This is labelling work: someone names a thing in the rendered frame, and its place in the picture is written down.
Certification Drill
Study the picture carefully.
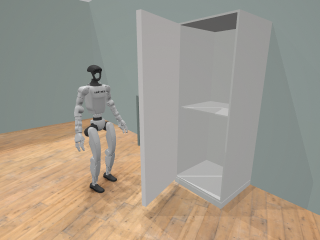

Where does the left robot hand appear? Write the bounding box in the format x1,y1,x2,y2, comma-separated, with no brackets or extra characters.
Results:
118,119,128,133

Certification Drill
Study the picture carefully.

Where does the right robot hand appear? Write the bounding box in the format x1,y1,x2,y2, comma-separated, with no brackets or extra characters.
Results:
74,133,85,152

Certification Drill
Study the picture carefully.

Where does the right robot forearm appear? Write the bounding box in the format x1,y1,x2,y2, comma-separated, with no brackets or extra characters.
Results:
74,106,83,133

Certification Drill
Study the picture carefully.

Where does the robot left thigh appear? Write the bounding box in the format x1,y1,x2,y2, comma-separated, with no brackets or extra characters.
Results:
103,121,116,157

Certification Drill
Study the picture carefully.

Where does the robot right upper arm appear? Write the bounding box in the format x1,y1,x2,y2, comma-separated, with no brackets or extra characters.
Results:
75,86,90,114

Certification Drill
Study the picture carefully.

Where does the fridge door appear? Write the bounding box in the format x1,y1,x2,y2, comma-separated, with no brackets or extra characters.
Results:
136,9,181,207

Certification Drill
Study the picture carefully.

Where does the left robot shin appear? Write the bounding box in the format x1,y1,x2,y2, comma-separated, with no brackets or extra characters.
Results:
105,153,115,175

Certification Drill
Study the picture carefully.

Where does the robot left upper arm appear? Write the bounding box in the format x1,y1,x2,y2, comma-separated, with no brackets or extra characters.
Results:
103,84,114,107

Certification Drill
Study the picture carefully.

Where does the handle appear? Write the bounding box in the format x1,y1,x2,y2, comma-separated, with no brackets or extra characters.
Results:
136,95,140,146

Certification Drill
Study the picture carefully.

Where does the left robot forearm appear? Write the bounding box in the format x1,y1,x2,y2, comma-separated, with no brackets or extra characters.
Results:
110,103,122,121

